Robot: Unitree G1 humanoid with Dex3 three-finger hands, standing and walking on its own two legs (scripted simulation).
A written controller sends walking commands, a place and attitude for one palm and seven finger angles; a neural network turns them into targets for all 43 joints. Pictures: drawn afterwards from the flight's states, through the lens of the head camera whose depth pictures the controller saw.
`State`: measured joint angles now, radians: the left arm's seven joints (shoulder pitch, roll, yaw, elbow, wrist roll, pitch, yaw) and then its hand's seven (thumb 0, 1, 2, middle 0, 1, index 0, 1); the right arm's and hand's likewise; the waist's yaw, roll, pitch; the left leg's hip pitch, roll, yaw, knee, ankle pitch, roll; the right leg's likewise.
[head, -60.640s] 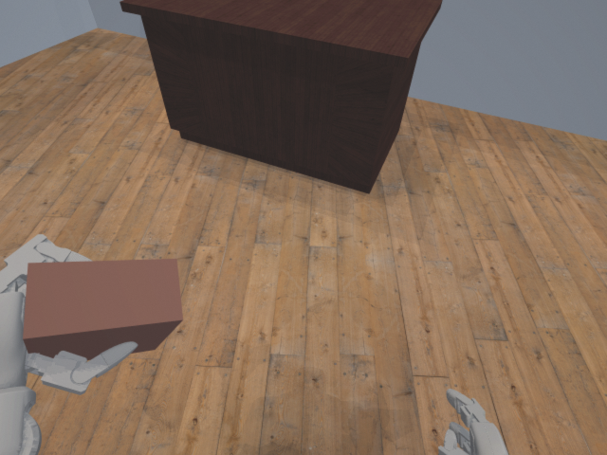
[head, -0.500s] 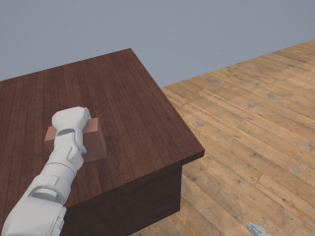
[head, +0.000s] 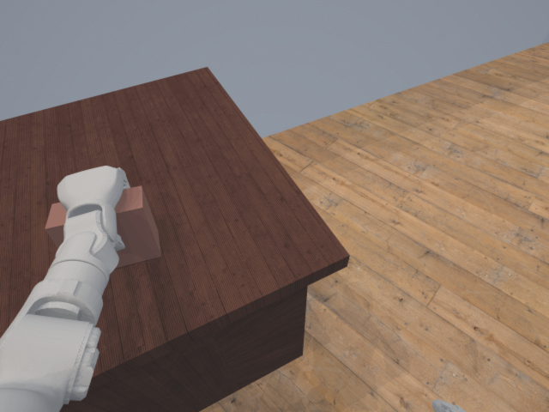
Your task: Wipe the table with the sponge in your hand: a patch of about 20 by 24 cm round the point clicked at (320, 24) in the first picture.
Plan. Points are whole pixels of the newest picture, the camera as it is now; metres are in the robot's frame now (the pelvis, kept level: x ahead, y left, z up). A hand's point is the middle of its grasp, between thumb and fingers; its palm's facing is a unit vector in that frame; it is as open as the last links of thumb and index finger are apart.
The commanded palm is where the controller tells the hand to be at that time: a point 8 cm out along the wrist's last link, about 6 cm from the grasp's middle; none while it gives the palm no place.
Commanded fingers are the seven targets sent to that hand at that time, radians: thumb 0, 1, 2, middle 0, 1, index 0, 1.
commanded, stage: wipe forward along the middle lane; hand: left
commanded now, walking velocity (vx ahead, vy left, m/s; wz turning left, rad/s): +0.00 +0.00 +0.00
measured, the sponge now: (113, 239) +0.40 +0.29 +0.02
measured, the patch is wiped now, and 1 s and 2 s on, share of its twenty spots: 1.00 1.00 1.00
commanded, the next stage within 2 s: slide back across to the first lane in 0.08 s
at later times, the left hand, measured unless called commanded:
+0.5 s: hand (86, 204) +0.43 +0.32 +0.07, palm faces -0.06 -0.05 -1.00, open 10.0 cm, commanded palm +0.40 +0.34 +0.12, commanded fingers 0.00 0.10 1.30 -1.20 -1.60 -1.20 -1.60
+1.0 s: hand (48, 218) +0.40 +0.38 +0.07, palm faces -0.04 -0.05 -1.00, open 10.1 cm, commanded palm +0.37 +0.37 +0.11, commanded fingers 0.00 0.10 1.30 -1.20 -1.60 -1.20 -1.60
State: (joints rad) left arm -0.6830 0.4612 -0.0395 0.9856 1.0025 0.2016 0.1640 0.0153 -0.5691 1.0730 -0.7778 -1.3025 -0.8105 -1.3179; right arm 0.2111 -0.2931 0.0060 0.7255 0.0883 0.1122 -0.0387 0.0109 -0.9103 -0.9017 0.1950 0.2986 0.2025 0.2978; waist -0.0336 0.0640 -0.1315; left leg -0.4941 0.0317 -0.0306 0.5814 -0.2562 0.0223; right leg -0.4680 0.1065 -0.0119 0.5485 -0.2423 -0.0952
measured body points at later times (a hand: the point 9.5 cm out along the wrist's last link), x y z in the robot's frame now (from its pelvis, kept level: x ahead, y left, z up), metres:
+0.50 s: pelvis +0.01 +0.04 +0.01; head +0.04 +0.02 +0.45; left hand +0.43 +0.32 +0.12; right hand +0.10 -0.23 -0.13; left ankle +0.02 +0.15 -0.73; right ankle +0.01 -0.06 -0.73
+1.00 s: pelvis +0.04 +0.07 +0.01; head +0.05 +0.07 +0.46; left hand +0.40 +0.38 +0.12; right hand +0.20 -0.17 -0.10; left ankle +0.02 +0.15 -0.73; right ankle +0.01 -0.06 -0.73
